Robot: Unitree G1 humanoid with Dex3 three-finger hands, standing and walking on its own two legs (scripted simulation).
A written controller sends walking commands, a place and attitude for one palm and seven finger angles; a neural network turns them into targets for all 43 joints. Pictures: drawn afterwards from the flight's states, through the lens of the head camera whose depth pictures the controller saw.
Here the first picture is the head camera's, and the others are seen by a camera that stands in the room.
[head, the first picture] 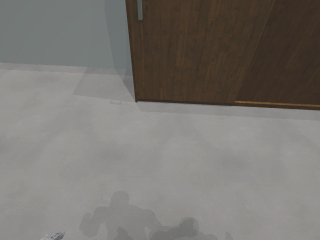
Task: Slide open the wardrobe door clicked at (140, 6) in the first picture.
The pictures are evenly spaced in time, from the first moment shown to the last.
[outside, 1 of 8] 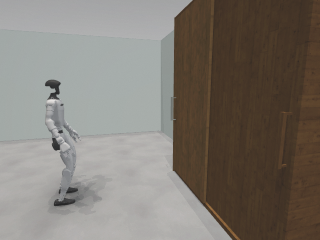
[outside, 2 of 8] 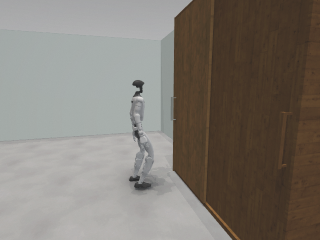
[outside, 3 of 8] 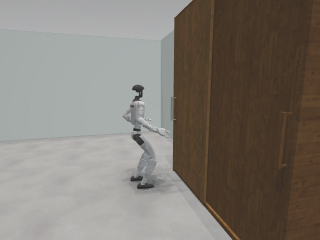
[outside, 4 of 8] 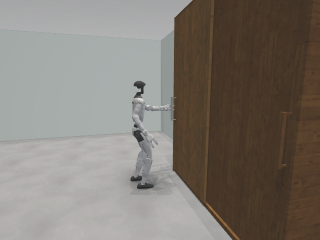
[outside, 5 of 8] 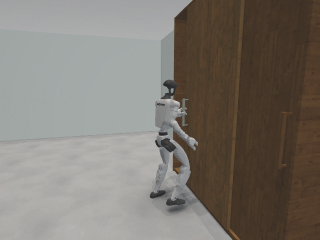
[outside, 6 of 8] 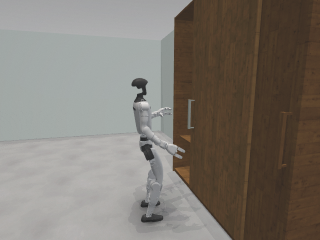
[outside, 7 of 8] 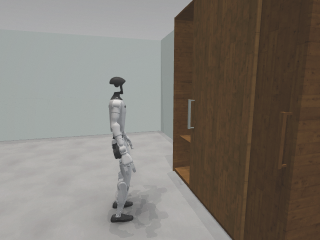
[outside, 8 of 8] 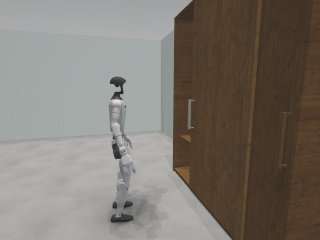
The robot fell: no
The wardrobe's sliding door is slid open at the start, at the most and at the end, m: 0.00 0.56 0.56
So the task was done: yes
